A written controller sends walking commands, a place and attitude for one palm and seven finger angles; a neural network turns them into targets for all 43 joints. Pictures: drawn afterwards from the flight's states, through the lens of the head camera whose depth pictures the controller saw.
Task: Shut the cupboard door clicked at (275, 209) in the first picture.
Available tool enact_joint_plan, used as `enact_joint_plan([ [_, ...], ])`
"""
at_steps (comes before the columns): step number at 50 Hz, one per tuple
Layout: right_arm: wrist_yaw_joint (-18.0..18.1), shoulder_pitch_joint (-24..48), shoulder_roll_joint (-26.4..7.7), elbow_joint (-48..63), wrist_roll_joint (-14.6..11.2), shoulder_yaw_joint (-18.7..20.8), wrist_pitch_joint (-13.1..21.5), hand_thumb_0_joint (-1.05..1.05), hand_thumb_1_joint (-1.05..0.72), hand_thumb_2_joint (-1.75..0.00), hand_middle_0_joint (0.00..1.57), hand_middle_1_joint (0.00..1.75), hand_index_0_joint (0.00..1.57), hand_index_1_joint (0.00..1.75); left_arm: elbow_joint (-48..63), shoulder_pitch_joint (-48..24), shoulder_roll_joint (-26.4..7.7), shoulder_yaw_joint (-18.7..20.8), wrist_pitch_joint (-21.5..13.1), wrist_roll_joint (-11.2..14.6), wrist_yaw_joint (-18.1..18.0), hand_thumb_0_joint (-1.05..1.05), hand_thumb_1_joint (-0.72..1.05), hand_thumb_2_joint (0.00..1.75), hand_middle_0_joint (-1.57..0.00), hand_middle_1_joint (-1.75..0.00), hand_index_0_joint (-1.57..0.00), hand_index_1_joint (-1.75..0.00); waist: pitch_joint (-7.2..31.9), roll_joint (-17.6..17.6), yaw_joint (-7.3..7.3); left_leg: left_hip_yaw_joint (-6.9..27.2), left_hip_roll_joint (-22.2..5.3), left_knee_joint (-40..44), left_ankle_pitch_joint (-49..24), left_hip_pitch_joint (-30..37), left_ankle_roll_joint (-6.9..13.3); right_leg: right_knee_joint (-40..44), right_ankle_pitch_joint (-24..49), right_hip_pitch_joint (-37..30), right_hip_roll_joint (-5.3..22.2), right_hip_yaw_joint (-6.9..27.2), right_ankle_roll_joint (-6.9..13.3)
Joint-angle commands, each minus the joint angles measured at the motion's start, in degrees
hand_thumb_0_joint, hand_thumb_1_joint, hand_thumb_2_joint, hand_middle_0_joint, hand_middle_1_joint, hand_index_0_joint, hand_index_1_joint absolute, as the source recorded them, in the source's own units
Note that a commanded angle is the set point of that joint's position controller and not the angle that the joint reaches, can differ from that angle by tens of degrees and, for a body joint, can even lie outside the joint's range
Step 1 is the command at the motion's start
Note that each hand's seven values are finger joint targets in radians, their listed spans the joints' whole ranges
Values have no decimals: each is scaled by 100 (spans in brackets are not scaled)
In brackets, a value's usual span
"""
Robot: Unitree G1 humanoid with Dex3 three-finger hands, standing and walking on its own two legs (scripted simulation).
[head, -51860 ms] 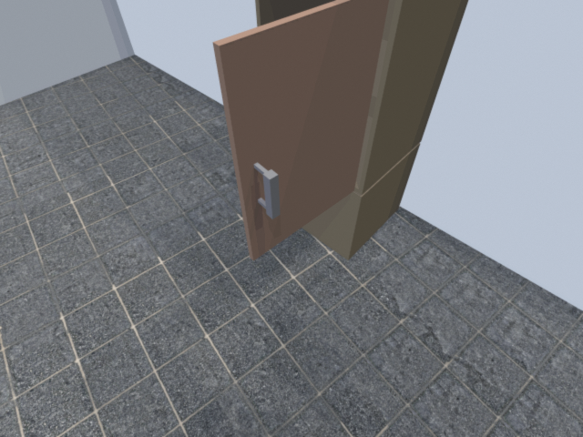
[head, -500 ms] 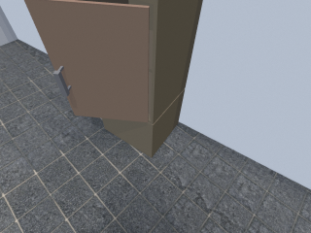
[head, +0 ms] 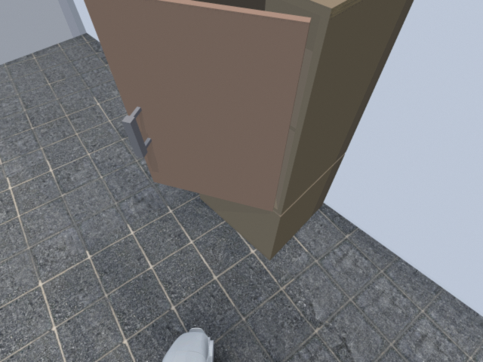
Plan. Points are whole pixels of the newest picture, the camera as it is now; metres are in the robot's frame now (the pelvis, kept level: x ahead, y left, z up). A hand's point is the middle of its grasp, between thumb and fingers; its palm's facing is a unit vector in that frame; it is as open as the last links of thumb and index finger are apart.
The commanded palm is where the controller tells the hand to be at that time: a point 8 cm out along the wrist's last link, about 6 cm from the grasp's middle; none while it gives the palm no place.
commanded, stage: take the last steps up to it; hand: left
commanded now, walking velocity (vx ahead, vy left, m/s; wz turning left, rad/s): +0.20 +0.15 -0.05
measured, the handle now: (139, 132) +0.62 +0.34 -0.07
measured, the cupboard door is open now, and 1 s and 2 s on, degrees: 28 28 28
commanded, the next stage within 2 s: come to a stop and stand still in 0.12 s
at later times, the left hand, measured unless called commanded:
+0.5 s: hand (151, 303) +0.23 +0.21 -0.17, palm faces -0.05 -0.97 -0.23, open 7.4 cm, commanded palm none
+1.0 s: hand (130, 339) +0.16 +0.24 -0.17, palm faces -0.06 -0.96 -0.27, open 7.4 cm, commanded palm none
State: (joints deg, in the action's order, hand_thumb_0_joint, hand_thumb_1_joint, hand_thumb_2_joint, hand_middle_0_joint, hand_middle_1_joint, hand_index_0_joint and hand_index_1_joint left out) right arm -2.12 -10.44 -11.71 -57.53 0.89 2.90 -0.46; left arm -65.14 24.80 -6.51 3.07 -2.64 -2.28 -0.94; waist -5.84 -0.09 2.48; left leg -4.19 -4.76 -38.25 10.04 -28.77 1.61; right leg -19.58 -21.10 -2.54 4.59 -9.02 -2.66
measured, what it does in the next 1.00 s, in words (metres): walks ahead: left foot, then right foot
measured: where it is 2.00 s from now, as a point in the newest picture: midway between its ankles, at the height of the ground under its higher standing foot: outside the picture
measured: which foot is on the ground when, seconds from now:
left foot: up 0.00-0.02, down 0.04-1.00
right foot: down 0.00-0.06, up 0.08-0.30, down 0.32-0.62, up 0.64-0.94, down 0.96-1.00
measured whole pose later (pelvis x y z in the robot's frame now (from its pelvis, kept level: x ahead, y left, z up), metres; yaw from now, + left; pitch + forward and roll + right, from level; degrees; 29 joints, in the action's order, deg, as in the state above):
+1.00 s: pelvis +0.11 +0.04 +0.00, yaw -5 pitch +0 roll +0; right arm 1.7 -11.3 -10.1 -60.2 0.5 2.9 -2.1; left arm -59.7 12.2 -11.6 3.0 1.8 -1.5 -1.4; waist -4.1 0.8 -0.4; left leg -3.9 -4.0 -31.1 16.7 -15.4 -1.8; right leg -28.8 -20.7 9.5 0.4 0.0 0.3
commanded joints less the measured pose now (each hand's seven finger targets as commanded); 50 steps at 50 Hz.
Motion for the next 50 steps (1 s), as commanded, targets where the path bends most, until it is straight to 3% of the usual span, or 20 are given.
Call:
enact_joint_plan([
  [1,109,-1692,-718,-123,89,88,246,0,-90,-90,20,30,20,30,346,-1,-975,202,-53,57,-54,0,90,90,-20,-30,-20,-30,855,168,-847,5,56,860,-504,2954,179,-1908,2330,1503,674,55,612],
  [2,183,-2149,-1414,-220,152,241,284,0,-90,-90,20,30,20,30,402,438,-707,157,1,110,-30,0,90,90,-20,-30,-20,-30,1464,1698,-838,1751,-1254,1059,-1104,4075,612,-3574,-384,2746,-197,-186,399],
  [3,272,-2330,-1481,-255,76,261,221,0,-90,-90,20,30,20,30,548,126,-628,92,-13,111,-30,0,90,90,-20,-30,-20,-30,1737,1872,-960,2457,-1695,1770,-1305,4155,967,-4747,-1565,3281,-434,382,468],
  [4,300,-1913,-1393,-137,67,215,193,0,-90,-90,20,30,20,30,710,-158,-548,90,-22,98,-21,0,90,90,-20,-30,-20,-30,1162,1179,-806,2217,-1839,1966,-739,3514,1170,-5225,-1419,3558,-148,617,584],
  [7,316,-584,-665,228,44,-13,219,0,-90,-90,20,30,20,30,696,-405,-609,100,82,72,45,0,90,90,-20,-30,-20,-30,440,1021,-330,1417,-1349,2369,567,1638,968,-5001,-614,3238,269,717,538],
  [14,353,-15,-475,260,29,-60,172,0,-90,-90,20,30,20,30,542,257,-361,1,195,44,-40,0,90,90,-20,-30,-20,-30,448,-132,271,364,-745,1669,-103,544,629,-1414,1122,1084,-77,481,223],
  [16,293,-246,-250,190,-79,-101,102,0,-90,-90,20,30,20,30,648,-48,-1038,11,86,6,-86,0,90,90,-20,-30,-20,-30,194,-1552,37,-57,148,809,1194,785,-28,185,1436,1625,877,2125,600],
  [18,260,-885,-69,-60,-52,-85,-54,0,-90,-90,20,30,20,30,874,-767,-1366,-11,174,46,-65,0,90,90,-20,-30,-20,-30,232,-883,-408,-40,299,423,1521,1797,-137,441,1344,2566,1483,2281,1145],
  [22,349,-739,-130,-211,-69,-28,-141,0,-90,-90,20,30,20,30,732,-770,-1221,33,175,89,-167,0,90,90,-20,-30,-20,-30,442,-1091,-246,121,204,-100,1580,1164,-227,-478,5922,1082,1307,1779,1349],
  [26,403,-589,-167,-133,-83,20,-150,0,-90,-90,20,30,20,30,768,-782,-1412,214,278,79,-260,0,90,90,-20,-30,-20,-30,1149,-528,-54,217,292,100,1642,659,-363,-1035,7318,-301,1485,1772,1553],
  [28,409,-677,-149,-180,-75,24,-150,0,-90,-90,20,30,20,30,828,-1039,-1373,234,339,117,-256,0,90,90,-20,-30,-20,-30,1184,-361,-164,221,168,960,577,1143,-383,-1274,6607,-29,1251,1464,1315],
  [29,415,-825,-208,-227,-67,35,-132,0,-90,-90,20,30,20,30,880,-1170,-1314,223,366,149,-238,0,90,90,-20,-30,-20,-30,1315,-111,-250,289,-31,1395,-1236,1730,-336,-1447,5674,382,952,1180,1029],
  [31,461,-917,-711,-136,21,125,-105,0,-90,-90,20,30,20,30,1131,-1359,-852,124,417,176,-197,0,90,90,-20,-30,-20,-30,1214,1481,-316,1305,-1400,1569,-5493,2706,383,-2226,942,1924,-217,423,357],
  [32,465,-980,-797,-145,52,153,-110,0,-90,-90,20,30,20,30,1166,-1461,-821,114,456,132,-213,0,90,90,-20,-30,-20,-30,1041,1502,-417,1460,-1736,1679,-5781,2671,829,-3246,-1178,2313,-529,716,374],
  [34,589,-689,-704,-72,72,107,-101,0,-90,-90,20,30,20,30,1134,-1617,-920,197,624,122,-174,0,90,90,-20,-30,-20,-30,549,848,-314,1296,-1667,1773,-4700,1947,992,-4230,-1021,2639,-507,1389,345],
  [38,581,-346,-717,84,98,86,-49,0,-90,-90,20,30,20,30,1058,-1329,-834,176,574,124,-71,0,90,90,-20,-30,-20,-30,579,661,-206,1046,-1253,1674,-3338,2342,855,-3902,-492,2864,-476,1203,220],
  [43,518,-645,-818,-47,97,168,-25,0,-90,-90,20,30,20,30,1096,-1368,-698,60,495,125,-5,0,90,90,-20,-30,-20,-30,926,1170,-432,1110,-1182,1649,-2705,2771,774,-2060,-439,2273,-402,836,212],
  [46,459,-505,-742,-71,9,178,-36,0,-90,-90,20,30,20,30,796,-732,-792,61,394,115,-16,0,90,90,-20,-30,-20,-30,1012,701,-185,724,-678,1182,-1581,2142,300,-160,1224,1019,-411,718,244],
  [48,396,-483,-191,33,-73,55,-73,0,-90,-90,20,30,20,30,684,-783,-1338,91,302,70,-78,0,90,90,-20,-30,-20,-30,647,-926,-327,113,122,727,810,1287,-221,297,2372,969,838,2058,677],
  [50,333,-405,-137,2,-11,16,-131,0,-90,-90,20,30,20,30,717,-1161,-1290,-3,300,77,-62,0,90,90,-20,-30,-20,-30,349,-710,-428,184,218,554,1182,1601,-245,255,2179,1582,829,1722,915],
])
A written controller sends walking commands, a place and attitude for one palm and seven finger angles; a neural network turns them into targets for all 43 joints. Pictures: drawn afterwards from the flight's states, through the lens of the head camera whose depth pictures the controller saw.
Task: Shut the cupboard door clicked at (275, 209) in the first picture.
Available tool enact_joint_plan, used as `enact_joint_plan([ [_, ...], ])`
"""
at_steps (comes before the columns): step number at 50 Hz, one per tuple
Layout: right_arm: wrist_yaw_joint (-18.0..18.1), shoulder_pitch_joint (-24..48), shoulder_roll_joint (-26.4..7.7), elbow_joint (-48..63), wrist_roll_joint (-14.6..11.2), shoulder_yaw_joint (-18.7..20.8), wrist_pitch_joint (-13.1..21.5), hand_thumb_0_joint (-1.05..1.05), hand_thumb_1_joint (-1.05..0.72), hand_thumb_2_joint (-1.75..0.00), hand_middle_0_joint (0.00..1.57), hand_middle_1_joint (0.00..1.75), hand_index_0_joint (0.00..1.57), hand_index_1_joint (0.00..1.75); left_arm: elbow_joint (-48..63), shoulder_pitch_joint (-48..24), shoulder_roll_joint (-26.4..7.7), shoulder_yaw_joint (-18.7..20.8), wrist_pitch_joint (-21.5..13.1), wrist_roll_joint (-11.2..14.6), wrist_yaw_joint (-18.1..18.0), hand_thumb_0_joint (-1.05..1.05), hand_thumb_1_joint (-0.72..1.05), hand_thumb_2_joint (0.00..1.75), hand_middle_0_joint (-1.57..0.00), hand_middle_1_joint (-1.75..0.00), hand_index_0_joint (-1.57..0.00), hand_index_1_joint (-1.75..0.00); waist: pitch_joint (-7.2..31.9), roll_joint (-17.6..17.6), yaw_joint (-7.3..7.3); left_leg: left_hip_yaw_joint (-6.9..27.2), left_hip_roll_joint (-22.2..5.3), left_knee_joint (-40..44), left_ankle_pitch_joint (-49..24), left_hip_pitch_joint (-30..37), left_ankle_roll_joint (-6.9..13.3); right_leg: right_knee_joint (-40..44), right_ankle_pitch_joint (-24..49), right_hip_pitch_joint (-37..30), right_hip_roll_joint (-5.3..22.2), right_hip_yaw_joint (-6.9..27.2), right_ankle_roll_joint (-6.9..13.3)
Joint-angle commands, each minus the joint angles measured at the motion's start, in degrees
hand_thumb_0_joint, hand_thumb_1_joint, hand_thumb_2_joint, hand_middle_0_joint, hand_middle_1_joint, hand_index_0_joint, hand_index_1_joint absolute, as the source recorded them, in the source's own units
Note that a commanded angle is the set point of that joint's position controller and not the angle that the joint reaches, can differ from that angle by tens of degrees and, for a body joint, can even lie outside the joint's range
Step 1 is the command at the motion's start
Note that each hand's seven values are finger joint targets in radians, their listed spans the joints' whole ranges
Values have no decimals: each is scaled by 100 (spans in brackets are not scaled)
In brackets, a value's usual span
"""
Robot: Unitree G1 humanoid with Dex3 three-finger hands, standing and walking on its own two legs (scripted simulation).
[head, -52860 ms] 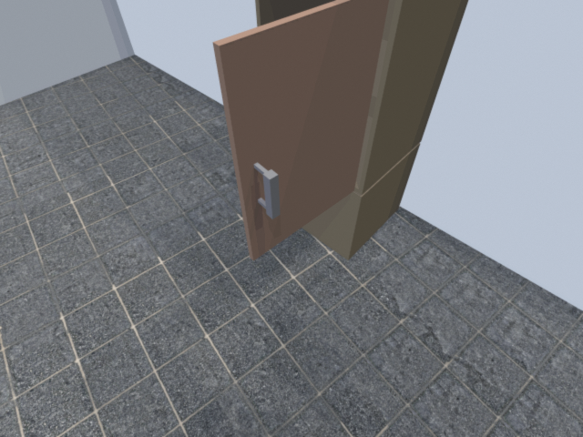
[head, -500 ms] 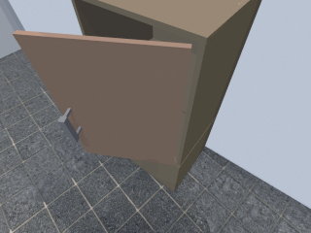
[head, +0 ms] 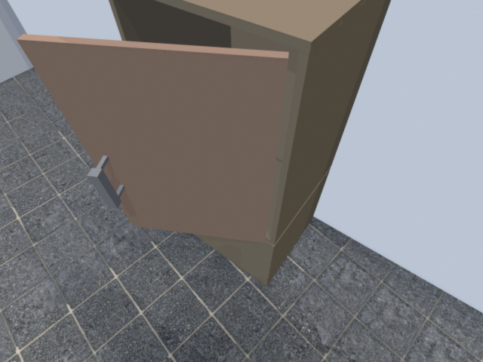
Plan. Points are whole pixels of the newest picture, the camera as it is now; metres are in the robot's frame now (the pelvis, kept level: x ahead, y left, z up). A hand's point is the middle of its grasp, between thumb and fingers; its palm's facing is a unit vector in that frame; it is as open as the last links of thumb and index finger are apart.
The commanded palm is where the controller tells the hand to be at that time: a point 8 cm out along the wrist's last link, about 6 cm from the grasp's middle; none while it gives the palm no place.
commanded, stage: come to a stop and stand still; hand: left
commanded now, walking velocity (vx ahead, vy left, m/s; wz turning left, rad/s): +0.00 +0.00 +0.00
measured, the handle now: (109, 182) +0.49 +0.34 -0.07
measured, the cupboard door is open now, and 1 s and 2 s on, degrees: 28 28 28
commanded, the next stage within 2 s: look again from close up in 0.42 s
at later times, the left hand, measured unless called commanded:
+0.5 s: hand out of the picture -0.05 +0.13 -0.17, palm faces +0.07 -0.99 -0.13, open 7.4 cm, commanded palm none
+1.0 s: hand out of the picture -0.03 +0.24 -0.18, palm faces +0.02 -0.98 -0.21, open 7.4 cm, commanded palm none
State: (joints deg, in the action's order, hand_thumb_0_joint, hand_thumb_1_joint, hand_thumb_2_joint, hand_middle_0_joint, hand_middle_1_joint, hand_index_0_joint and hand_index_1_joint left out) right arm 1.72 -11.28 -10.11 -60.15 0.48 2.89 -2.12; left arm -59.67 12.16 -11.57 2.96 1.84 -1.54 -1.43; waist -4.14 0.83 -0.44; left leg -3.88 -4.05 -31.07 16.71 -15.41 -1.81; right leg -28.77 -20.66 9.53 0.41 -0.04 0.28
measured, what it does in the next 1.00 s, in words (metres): shifts its weight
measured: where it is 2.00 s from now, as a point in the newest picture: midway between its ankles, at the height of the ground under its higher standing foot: outside the picture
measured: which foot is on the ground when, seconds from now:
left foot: down 0.00-1.00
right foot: down 0.00-1.00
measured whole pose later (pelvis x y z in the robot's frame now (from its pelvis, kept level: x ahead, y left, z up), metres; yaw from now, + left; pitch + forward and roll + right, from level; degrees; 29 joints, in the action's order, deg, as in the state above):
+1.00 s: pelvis -0.05 +0.06 +0.00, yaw +1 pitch -2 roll -1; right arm 0.2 -14.9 -9.3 -58.5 0.8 0.7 -0.2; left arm -58.5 17.1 -12.1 -0.2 0.3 -1.7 -2.2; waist -0.3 -2.0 0.0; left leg -2.9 0.9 -29.0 10.9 -15.9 2.8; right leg -28.1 -15.8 10.4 4.1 0.6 -1.6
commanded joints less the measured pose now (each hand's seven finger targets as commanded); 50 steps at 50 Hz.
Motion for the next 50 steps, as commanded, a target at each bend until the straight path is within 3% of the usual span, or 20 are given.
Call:
enact_joint_plan([
  [1,-27,-348,-307,194,65,-15,41,0,-90,-90,20,30,20,30,91,193,-667,14,-198,19,-28,0,90,90,-20,-30,-20,-30,266,-1277,-96,108,93,-90,220,174,89,1024,2791,93,1030,804,583],
  [2,-12,-364,-350,113,50,-22,68,0,-90,-90,20,30,20,30,-7,291,-566,-28,-227,49,-46,0,90,90,-20,-30,-20,-30,311,-1359,-82,147,77,54,-98,318,97,916,3185,-27,959,690,525],
  [3,2,-428,-410,33,40,-39,101,0,-90,-90,20,30,20,30,-51,313,-521,-68,-242,85,-53,0,90,90,-20,-30,-20,-30,256,-1206,-99,228,40,255,-571,450,114,784,3492,-38,901,581,448],
  [5,22,-554,-462,-136,25,-76,160,0,-90,-90,20,30,20,30,-106,384,-413,-87,-250,117,-60,0,90,90,-20,-30,-20,-30,306,-769,-102,350,-121,618,-1618,837,146,697,3178,20,632,363,232],
  [9,41,-446,-347,-326,26,-127,130,0,-90,-90,20,30,20,30,-276,543,-351,-100,-191,116,-52,0,90,90,-20,-30,-20,-30,-262,-13,-22,338,-150,814,-1266,822,108,1200,1670,320,526,431,144],
  [12,43,-535,-271,-398,24,-137,95,0,-90,-90,20,30,20,30,-371,694,-297,-120,-185,108,-48,0,90,90,-20,-30,-20,-30,-548,-74,-4,329,-121,900,-910,788,101,1509,884,492,486,475,144],
  [16,44,-669,-235,-440,58,-134,88,0,-90,-90,20,30,20,30,-421,768,-200,-126,-192,118,-46,0,90,90,-20,-30,-20,-30,-432,-132,-24,321,-68,889,-735,790,93,1639,349,515,516,513,177],
  [25,87,-899,-181,-502,37,-141,190,0,-90,-90,20,30,20,30,-478,966,-42,-124,-214,126,-63,0,90,90,-20,-30,-20,-30,-165,-128,10,422,-154,948,-1134,719,137,1315,1064,123,453,309,172],
  [26,-8,-29,-298,-33,-29,-178,377,0,-90,-90,20,30,20,30,-524,1383,-233,-179,-499,11,-286,0,90,90,-20,-30,-20,-30,-117,73,337,130,-121,-517,-1106,104,-15,1081,4506,184,1007,904,-104],
  [27,-19,-201,-111,265,-35,-194,339,0,-90,-90,20,30,20,30,-366,1195,-591,-119,-556,37,-288,0,90,90,-20,-30,-20,-30,22,-32,-57,162,96,-232,-415,-22,13,645,6230,-293,1190,752,37],
  [28,4,-674,57,191,-4,-184,369,0,-90,-90,20,30,20,30,-242,1254,-509,-131,-552,68,-250,0,90,90,-20,-30,-20,-30,600,-130,-56,80,161,25,-346,207,162,263,6401,-695,1119,611,121],
  [29,8,-862,-36,118,-11,-167,400,0,-90,-90,20,30,20,30,-268,1228,-401,-170,-543,89,-246,0,90,90,-20,-30,-20,-30,1046,-440,-90,150,122,82,-762,322,197,87,5899,-853,929,401,178],
  [31,19,-961,-265,127,-34,-124,399,0,-90,-90,20,30,20,30,-144,1154,-248,-191,-507,105,-230,0,90,90,-20,-30,-20,-30,1239,-818,-89,361,-58,98,-1467,542,281,91,4360,-678,676,301,150],
  [32,24,-917,-298,110,-17,-115,419,0,-90,-90,20,30,20,30,-106,1074,-198,-206,-454,91,-224,0,90,90,-20,-30,-20,-30,997,-298,-60,340,-135,141,-1894,627,276,98,3650,-402,582,246,145],
  [33,22,-859,-330,131,-14,-126,403,0,-90,-90,20,30,20,30,-61,1045,-201,-206,-409,86,-211,0,90,90,-20,-30,-20,-30,711,-135,-30,420,-172,186,-1983,500,277,165,2798,-176,521,199,128],
  [36,-6,-684,-418,213,3,-118,351,0,-90,-90,20,30,20,30,-13,987,-174,-235,-311,54,-166,0,90,90,-20,-30,-20,-30,-185,-124,19,645,-180,578,-1120,-21,339,419,1050,406,393,224,109],
  [39,-48,-625,-537,307,29,-107,336,0,-90,-90,20,30,20,30,78,985,-248,-247,-255,28,-138,0,90,90,-20,-30,-20,-30,-516,68,59,874,-168,1009,-46,-407,377,480,304,537,329,202,91],
  [41,-65,-579,-633,365,44,-82,330,0,-90,-90,20,30,20,30,141,940,-296,-251,-231,25,-120,0,90,90,-20,-30,-20,-30,-458,123,58,1015,-172,1244,550,-499,392,432,163,503,303,163,80],
  [43,-76,-521,-715,420,55,-75,339,0,-90,-90,20,30,20,30,192,977,-337,-248,-217,16,-108,0,90,90,-20,-30,-20,-30,-291,333,105,1114,-224,1435,769,-513,431,347,249,339,301,72,56],
  [50,-116,-359,-893,523,55,-40,285,0,-90,-90,20,30,20,30,259,1064,-426,-261,-200,-1,-60,0,90,90,-20,-30,-20,-30,-127,274,147,1251,-248,1747,1537,-603,445,379,42,331,300,9,42],
])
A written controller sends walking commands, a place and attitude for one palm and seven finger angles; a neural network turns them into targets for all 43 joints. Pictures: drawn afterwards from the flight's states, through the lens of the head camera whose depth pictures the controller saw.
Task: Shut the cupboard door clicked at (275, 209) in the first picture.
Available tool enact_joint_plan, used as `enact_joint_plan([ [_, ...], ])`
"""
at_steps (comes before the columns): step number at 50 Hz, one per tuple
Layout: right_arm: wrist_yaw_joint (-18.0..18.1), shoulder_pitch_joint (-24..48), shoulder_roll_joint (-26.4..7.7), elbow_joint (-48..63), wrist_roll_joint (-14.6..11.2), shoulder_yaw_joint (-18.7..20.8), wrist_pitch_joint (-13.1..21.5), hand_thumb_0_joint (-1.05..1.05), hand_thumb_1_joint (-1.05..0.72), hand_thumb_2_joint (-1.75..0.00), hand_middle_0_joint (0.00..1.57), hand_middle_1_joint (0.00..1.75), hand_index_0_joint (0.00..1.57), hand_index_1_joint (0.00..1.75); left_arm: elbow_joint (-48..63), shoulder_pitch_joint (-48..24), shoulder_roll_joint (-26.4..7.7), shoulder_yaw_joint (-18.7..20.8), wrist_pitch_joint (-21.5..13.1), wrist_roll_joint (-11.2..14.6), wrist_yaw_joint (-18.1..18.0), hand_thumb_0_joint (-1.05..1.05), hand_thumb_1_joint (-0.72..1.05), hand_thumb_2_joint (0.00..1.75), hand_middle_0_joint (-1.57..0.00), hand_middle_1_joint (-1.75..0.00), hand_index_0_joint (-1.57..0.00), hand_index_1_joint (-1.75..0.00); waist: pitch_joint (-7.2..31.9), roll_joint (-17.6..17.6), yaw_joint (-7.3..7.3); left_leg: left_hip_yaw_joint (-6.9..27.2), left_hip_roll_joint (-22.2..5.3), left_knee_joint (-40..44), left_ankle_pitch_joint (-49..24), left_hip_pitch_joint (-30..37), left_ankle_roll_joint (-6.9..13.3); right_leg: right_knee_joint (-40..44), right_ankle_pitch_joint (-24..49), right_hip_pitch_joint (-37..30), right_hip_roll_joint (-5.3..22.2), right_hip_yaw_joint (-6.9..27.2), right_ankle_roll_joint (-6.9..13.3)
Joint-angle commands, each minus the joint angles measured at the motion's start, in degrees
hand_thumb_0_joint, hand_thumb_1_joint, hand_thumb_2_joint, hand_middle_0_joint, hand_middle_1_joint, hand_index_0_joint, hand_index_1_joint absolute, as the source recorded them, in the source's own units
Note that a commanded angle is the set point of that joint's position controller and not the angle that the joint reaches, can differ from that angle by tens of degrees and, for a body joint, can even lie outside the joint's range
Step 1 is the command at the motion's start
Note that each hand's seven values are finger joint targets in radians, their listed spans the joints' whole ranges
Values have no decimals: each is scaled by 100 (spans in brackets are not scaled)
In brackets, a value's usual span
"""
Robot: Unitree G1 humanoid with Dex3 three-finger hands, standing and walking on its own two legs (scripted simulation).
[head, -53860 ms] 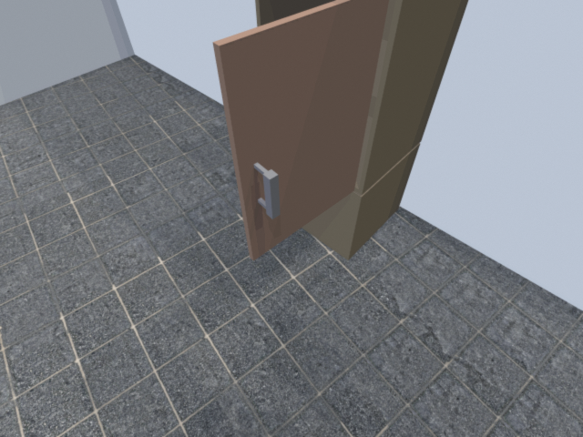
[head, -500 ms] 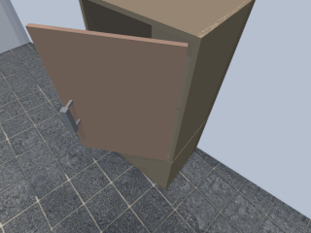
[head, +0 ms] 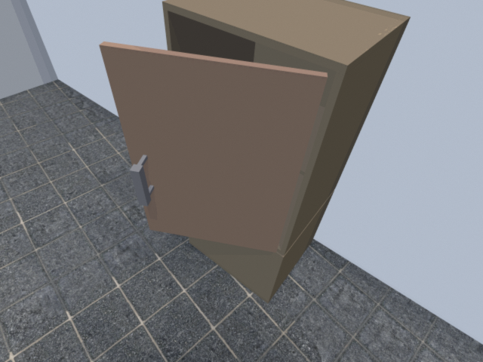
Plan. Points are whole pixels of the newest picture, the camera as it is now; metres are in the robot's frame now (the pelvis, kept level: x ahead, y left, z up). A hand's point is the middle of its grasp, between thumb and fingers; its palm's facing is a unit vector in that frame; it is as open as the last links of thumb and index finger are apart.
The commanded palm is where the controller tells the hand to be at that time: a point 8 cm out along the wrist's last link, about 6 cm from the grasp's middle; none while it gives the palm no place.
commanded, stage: shuffle to correct the standing spot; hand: left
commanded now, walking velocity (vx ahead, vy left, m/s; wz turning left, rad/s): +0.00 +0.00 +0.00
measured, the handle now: (144, 180) +0.54 +0.28 -0.07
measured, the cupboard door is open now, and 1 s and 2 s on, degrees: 28 28 28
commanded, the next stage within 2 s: come to a stop and stand still in 0.72 s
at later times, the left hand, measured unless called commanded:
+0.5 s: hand out of the picture -0.03 +0.20 -0.18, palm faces -0.02 -0.98 -0.17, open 7.4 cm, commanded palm none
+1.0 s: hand out of the picture +0.13 +0.28 -0.17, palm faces -0.10 -0.98 -0.20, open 7.4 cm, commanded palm none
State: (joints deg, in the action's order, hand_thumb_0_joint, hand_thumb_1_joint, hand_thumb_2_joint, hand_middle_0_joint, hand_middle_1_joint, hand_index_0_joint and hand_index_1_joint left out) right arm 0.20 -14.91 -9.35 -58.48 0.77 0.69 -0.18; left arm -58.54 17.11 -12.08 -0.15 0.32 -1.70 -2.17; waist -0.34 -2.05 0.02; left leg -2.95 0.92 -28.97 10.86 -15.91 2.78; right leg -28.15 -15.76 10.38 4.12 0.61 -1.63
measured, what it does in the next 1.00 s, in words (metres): steps to the left: left foot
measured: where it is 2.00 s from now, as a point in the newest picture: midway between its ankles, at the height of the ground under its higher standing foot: outside the picture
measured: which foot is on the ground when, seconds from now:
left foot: down 0.00-0.58, up 0.60-0.74, down 0.76-1.00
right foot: down 0.00-0.78, up 0.80-1.00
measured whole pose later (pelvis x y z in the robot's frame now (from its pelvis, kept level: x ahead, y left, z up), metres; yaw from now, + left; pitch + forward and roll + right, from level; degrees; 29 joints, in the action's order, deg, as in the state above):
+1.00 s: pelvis +0.06 +0.11 +0.00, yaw -8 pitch +0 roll +0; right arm 1.3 -16.7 -8.2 -58.6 1.3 0.3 0.9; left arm -56.8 14.5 -10.3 1.8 0.7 -1.4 -2.3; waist -1.5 -2.2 -0.1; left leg -8.9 3.8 -25.0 11.9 -13.2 7.1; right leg -44.6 -23.0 20.2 2.4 -3.7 0.3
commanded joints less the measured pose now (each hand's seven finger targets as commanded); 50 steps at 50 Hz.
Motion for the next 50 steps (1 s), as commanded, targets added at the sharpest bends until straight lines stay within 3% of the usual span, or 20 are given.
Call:
enact_joint_plan([
  [1,32,3,-988,363,26,182,81,0,-90,-90,20,30,20,30,137,600,-380,53,-52,17,21,0,90,90,-20,-30,-20,-30,-451,537,91,1135,-735,1524,2123,-528,-20,342,-480,251,-70,-32,239],
  [5,19,-69,-929,281,17,156,87,0,-90,-90,20,30,20,30,93,659,-396,37,-109,28,19,0,90,90,-20,-30,-20,-30,-257,371,55,987,-639,1311,1701,-192,-55,577,-513,357,45,167,280],
  [15,-40,-514,-723,191,36,152,-11,0,-90,-90,20,30,20,30,125,607,-663,186,-67,30,8,0,90,90,-20,-30,-20,-30,-657,-274,-102,177,-228,68,1252,212,-240,1166,-1969,1541,491,1138,617],
  [18,-35,-600,-814,205,42,177,16,0,-90,-90,20,30,20,30,160,660,-537,216,-23,6,5,0,90,90,-20,-30,-20,-30,-768,113,-50,494,-461,608,1836,18,-136,606,-1787,1513,163,845,557],
  [21,-16,-627,-1084,226,47,231,29,0,-90,-90,20,30,20,30,123,950,-222,198,18,-24,36,0,90,90,-20,-30,-20,-30,-663,1123,57,1284,-1089,1818,2991,-233,115,-709,-1050,1216,-390,-43,408],
  [25,-16,-254,-963,333,33,189,26,0,-90,-90,20,30,20,30,-21,1293,93,158,-12,-23,57,0,90,90,-20,-30,-20,-30,-434,620,348,853,-1226,1610,2378,-632,382,-903,-601,434,-271,-290,444],
  [27,-20,-177,-743,324,16,130,36,0,-90,-90,20,30,20,30,-51,1438,-25,194,-105,-12,31,0,90,90,-20,-30,-20,-30,-500,76,455,371,-770,859,1840,-943,181,203,-420,-94,-12,323,589],
  [29,-47,-151,-408,453,5,67,64,0,-90,-90,20,30,20,30,-55,1511,-619,316,-221,24,-46,0,90,90,-20,-30,-20,-30,-520,-1021,366,-396,-147,-761,1263,-1611,-220,1446,-47,-449,1707,2449,1247],
  [30,-49,-83,-464,477,37,81,80,0,-90,-90,20,30,20,30,2,1407,-755,342,-258,29,-59,0,90,90,-20,-30,-20,-30,-374,-636,329,-202,-215,-1266,1445,-1479,-260,1513,514,-359,2007,2733,1500],
  [33,-75,-174,-447,500,7,115,67,0,-90,-90,20,30,20,30,154,919,-725,412,-258,-32,-120,0,90,90,-20,-30,-20,-30,-451,-1231,198,79,-327,-1419,1403,-1507,-233,1099,1601,-386,1686,1795,1357],
  [35,-99,-502,-384,382,-32,113,76,0,-90,-90,20,30,20,30,287,503,-749,426,-185,-40,-93,0,90,90,-20,-30,-20,-30,-413,-1060,-32,-4,-226,-228,772,-333,-249,753,1169,354,1253,1042,950],
  [36,-95,-776,-413,259,-31,109,93,0,-90,-90,20,30,20,30,338,383,-723,423,-124,-25,-69,0,90,90,-20,-30,-20,-30,-384,-779,-124,-187,-80,248,351,408,-279,434,463,870,909,729,735],
  [37,-71,-1010,-558,172,-23,152,125,0,-90,-90,20,30,20,30,402,362,-597,410,-74,-25,-41,0,90,90,-20,-30,-20,-30,-237,-19,-173,-69,-164,439,185,956,-227,-167,-100,1221,512,382,548],
  [38,-34,-1151,-916,171,24,245,118,0,-90,-90,20,30,20,30,496,383,-452,399,-18,12,-8,0,90,90,-20,-30,-20,-30,-209,1190,-192,1028,-937,852,411,1150,76,-1025,-995,1889,-33,-113,304],
  [39,10,-1294,-1130,246,51,282,70,0,-90,-90,20,30,20,30,641,286,-272,367,-5,9,3,0,90,90,-20,-30,-20,-30,-264,1813,-210,1812,-1590,1558,838,859,531,-1956,-1814,2097,-340,-517,166],
  [41,-2,-782,-884,385,60,235,27,0,-90,-90,20,30,20,30,597,216,-123,330,36,-9,-17,0,90,90,-20,-30,-20,-30,-415,1391,-62,1857,-1657,1888,1497,131,844,-3149,-1603,2009,-36,-256,350],
  [42,15,-596,-797,451,58,193,60,0,-90,-90,20,30,20,30,563,210,-52,307,18,-20,5,0,90,90,-20,-30,-20,-30,-477,883,13,1959,-1706,1823,1114,22,965,-3359,-1466,2025,26,-209,357],
  [45,87,-393,-591,411,99,83,213,0,-90,-90,20,30,20,30,367,302,206,177,-31,17,36,0,90,90,-20,-30,-20,-30,-194,145,104,1190,-1529,1482,-1229,206,864,-2356,-866,1372,109,-215,245],
  [48,180,-491,-544,211,60,39,292,0,-90,-90,20,30,20,30,267,292,204,124,-28,86,15,0,90,90,-20,-30,-20,-30,266,353,68,908,-1562,1151,-2944,802,791,-1299,-642,870,-21,-222,161],
  [50,218,-506,-548,92,36,59,251,0,-90,-90,20,30,20,30,241,212,105,143,19,104,3,0,90,90,-20,-30,-20,-30,241,402,36,958,-1660,1095,-2947,823,732,-924,-546,669,-69,-175,157],
])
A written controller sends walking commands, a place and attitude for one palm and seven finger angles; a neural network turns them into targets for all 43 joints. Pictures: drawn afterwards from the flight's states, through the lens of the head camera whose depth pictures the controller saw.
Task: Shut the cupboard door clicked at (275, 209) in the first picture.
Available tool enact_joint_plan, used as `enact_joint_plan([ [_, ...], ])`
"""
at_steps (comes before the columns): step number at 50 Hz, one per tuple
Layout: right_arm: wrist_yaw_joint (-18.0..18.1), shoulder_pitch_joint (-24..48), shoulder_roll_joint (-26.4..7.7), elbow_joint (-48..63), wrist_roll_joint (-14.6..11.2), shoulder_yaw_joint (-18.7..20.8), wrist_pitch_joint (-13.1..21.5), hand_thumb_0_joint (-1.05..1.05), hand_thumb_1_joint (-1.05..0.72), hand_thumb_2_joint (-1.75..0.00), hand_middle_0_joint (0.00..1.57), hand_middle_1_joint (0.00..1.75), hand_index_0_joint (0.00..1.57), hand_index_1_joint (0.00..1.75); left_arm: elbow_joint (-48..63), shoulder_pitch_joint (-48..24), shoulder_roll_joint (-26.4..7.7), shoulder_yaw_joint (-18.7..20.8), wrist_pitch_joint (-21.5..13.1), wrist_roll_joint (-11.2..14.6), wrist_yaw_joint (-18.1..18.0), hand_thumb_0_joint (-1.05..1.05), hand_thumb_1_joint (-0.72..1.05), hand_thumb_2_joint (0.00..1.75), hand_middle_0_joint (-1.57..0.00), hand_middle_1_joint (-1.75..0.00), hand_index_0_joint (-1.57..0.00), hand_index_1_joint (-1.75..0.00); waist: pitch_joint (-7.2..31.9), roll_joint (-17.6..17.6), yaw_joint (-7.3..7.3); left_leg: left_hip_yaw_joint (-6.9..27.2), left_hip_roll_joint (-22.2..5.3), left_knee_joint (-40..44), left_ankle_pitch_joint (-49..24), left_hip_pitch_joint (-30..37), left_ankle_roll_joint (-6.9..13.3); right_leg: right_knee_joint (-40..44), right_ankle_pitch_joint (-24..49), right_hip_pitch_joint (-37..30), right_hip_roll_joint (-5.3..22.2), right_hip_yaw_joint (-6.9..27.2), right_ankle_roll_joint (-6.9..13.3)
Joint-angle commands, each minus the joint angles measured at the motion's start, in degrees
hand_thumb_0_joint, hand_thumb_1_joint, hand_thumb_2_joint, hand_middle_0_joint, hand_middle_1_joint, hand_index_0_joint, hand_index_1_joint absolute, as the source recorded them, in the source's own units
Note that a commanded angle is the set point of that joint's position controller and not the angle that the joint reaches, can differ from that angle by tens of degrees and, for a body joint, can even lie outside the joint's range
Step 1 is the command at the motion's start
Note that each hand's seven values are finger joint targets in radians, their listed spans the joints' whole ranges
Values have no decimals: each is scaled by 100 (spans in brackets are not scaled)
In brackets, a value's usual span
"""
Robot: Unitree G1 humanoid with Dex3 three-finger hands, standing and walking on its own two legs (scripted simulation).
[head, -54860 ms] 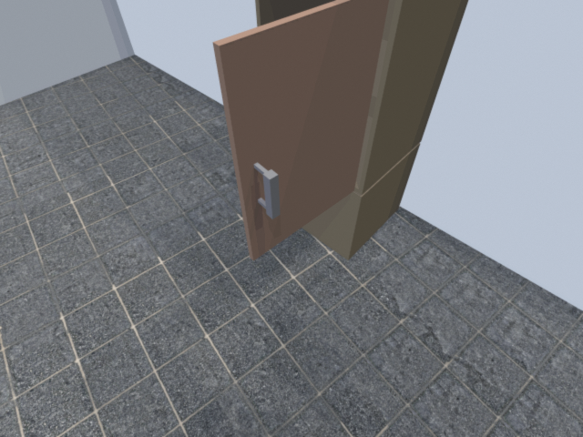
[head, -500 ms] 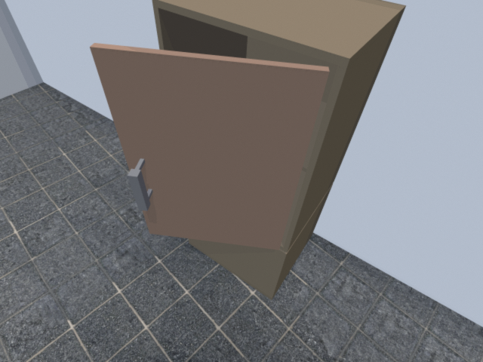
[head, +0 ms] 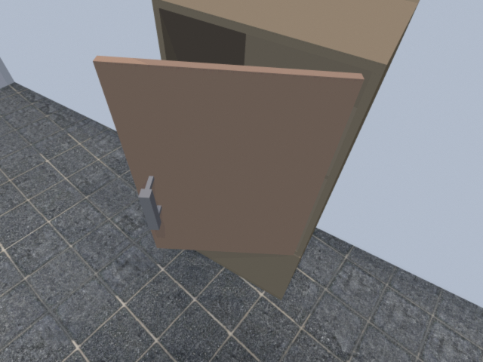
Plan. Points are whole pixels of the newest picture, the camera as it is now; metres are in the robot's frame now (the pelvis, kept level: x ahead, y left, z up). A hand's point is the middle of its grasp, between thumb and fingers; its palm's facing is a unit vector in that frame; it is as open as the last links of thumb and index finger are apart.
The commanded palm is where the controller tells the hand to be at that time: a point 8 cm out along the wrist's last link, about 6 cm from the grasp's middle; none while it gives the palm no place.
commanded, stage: come to a stop and stand still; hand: left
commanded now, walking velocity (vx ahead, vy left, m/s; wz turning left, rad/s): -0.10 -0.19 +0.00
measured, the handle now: (152, 203) +0.45 +0.23 -0.07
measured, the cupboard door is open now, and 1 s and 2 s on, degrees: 28 28 28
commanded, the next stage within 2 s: look again from close up in 1.14 s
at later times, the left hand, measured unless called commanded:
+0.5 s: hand out of the picture -0.02 +0.18 -0.18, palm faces +0.02 -0.98 -0.22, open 7.3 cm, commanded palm none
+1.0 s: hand out of the picture -0.06 +0.15 -0.18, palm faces +0.05 -0.98 -0.17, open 7.4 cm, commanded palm none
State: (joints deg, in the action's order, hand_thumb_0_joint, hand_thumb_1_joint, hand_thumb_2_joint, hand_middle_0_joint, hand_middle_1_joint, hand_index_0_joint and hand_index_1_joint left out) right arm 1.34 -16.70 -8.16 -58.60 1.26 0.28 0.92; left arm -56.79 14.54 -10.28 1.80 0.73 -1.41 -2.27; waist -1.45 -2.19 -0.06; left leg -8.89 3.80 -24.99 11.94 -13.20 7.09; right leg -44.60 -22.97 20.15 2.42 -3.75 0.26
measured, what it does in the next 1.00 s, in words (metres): steps on the spot: right foot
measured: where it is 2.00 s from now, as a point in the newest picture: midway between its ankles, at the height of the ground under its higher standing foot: outside the picture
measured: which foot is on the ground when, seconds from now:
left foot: down 0.00-1.00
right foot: up 0.00-0.10, down 0.12-1.00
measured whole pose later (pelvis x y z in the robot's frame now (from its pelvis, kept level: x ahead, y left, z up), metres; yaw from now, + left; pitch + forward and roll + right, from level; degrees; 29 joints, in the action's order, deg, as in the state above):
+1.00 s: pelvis -0.06 -0.02 +0.00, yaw +2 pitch -2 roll -1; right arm 0.4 -17.5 -9.6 -59.8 1.0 1.0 -1.6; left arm -56.1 19.9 -9.7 -0.2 0.5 -1.8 -2.1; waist -0.1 -1.1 -0.5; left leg -5.7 1.9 -27.4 9.4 -18.4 4.9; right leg -27.9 -12.6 14.0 -1.1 -3.8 1.5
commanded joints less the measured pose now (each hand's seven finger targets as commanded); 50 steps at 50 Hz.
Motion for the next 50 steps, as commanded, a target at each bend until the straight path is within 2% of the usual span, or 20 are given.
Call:
enact_joint_plan([
  [1,123,-297,-687,68,-20,101,112,0,-90,-90,20,30,20,30,51,453,-121,-44,-3,77,12,0,90,90,-20,-30,-20,-30,329,433,45,1591,-1968,672,-2956,557,267,934,220,-369,96,303,-21],
  [3,148,-242,-671,8,-36,110,80,0,-90,-90,20,30,20,30,43,373,-184,-33,4,65,5,0,90,90,-20,-30,-20,-30,193,324,56,1604,-1916,544,-3011,466,128,1477,698,-561,87,375,22],
  [6,160,-231,-660,-56,-57,142,44,0,-90,-90,20,30,20,30,43,318,-281,-20,27,56,-14,0,90,90,-20,-30,-20,-30,45,427,9,1608,-1687,572,-2415,271,-180,1753,1324,-686,139,544,139],
  [9,166,-189,-705,-117,-38,171,15,0,-90,-90,20,30,20,30,50,282,-262,-17,45,55,-5,0,90,90,-20,-30,-20,-30,42,249,-1,1674,-1689,699,-1830,219,-183,1614,1174,-645,95,577,181],
  [12,149,-108,-689,-128,-31,180,0,0,-90,-90,20,30,20,30,59,279,-209,-31,63,44,15,0,90,90,-20,-30,-20,-30,61,424,26,1686,-1714,894,-867,146,-103,1653,886,-615,99,531,176],
  [16,67,57,-636,-143,-33,161,-45,0,-90,-90,20,30,20,30,-30,363,-194,-67,57,27,26,0,90,90,-20,-30,-20,-30,-183,431,43,1692,-1576,1355,1321,-407,-246,1835,776,-702,138,566,191],
  [17,77,76,-1286,420,47,223,30,0,-90,-90,20,30,20,30,358,161,-1073,-160,-9,-64,-30,0,90,90,-20,-30,-20,-30,-569,505,-65,2063,-1312,1604,248,-528,-405,1083,668,-466,-164,298,138],
  [18,105,283,-1186,511,-5,321,126,0,-90,-90,20,30,20,30,433,487,-600,-90,80,-62,-49,0,90,90,-20,-30,-20,-30,265,496,88,2264,-1831,1217,406,-259,-268,588,150,-311,27,390,149],
  [19,107,210,-1076,452,9,316,105,0,-90,-90,20,30,20,30,349,457,-462,-104,92,-78,-44,0,90,90,-20,-30,-20,-30,470,461,16,2261,-1785,1249,483,-24,-153,500,43,-175,-19,401,158],
  [20,104,214,-1044,518,-13,304,68,0,-90,-90,20,30,20,30,374,566,-481,-123,87,-50,-26,0,90,90,-20,-30,-20,-30,564,639,56,2165,-1738,1243,744,59,-75,433,80,-158,33,420,157],
  [22,69,350,-955,603,16,260,19,0,-90,-90,20,30,20,30,402,704,-420,-143,25,-29,19,0,90,90,-20,-30,-20,-30,444,648,113,1903,-1583,1020,747,-50,16,815,69,-230,22,371,143],
  [24,57,302,-955,631,1,292,-18,0,-90,-90,20,30,20,30,324,867,-371,-104,-17,-27,18,0,90,90,-20,-30,-20,-30,37,460,81,1754,-1439,929,1217,-527,-115,1401,494,-493,34,300,148],
  [25,53,265,-982,632,-19,299,-28,0,-90,-90,20,30,20,30,300,918,-433,-102,-39,-39,3,0,90,90,-20,-30,-20,-30,-165,360,54,1691,-1308,853,1324,-696,-219,1652,676,-502,43,417,196],
  [27,4,192,-900,604,-33,251,5,0,-90,-90,20,30,20,30,318,905,-549,-123,-152,-46,-25,0,90,90,-20,-30,-20,-30,-217,52,-21,1465,-1010,467,772,-457,-347,2087,870,-309,288,898,374],
  [28,-7,177,-932,602,-32,264,4,0,-90,-90,20,30,20,30,306,812,-623,-123,-197,-19,-26,0,90,90,-20,-30,-20,-30,-258,-310,-129,1338,-889,253,645,-273,-382,2225,630,-50,369,1104,419],
  [31,-18,66,-1010,539,-46,288,-8,0,-90,-90,20,30,20,30,417,560,-747,-82,-247,19,-39,0,90,90,-20,-30,-20,-30,-219,-504,-281,1148,-760,-184,376,300,-407,2674,-34,520,591,1397,507],
  [37,-49,31,-893,412,-36,224,-69,0,-90,-90,20,30,20,30,446,551,-783,-61,-200,9,-41,0,90,90,-20,-30,-20,-30,-445,107,-243,1110,-763,-201,631,225,-447,2900,-597,740,582,1299,480],
  [43,-53,65,-835,346,1,170,-85,0,-90,-90,20,30,20,30,318,884,-593,-75,-109,-15,-25,0,90,90,-20,-30,-20,-30,-634,545,-8,1571,-986,692,1667,-713,-390,2518,-437,92,250,907,274],
  [46,-56,27,-862,316,10,187,-108,0,-90,-90,20,30,20,30,251,1035,-540,-72,-72,-25,-12,0,90,90,-20,-30,-20,-30,-583,400,47,1618,-1004,905,1958,-1002,-412,2377,-390,-186,186,792,238],
  [50,-44,-84,-742,197,-16,174,-70,0,-90,-90,20,30,20,30,194,1098,-434,-90,-118,-4,-8,0,90,90,-20,-30,-20,-30,-216,220,48,1495,-950,748,1400,-723,-425,2405,27,-401,287,843,262],
])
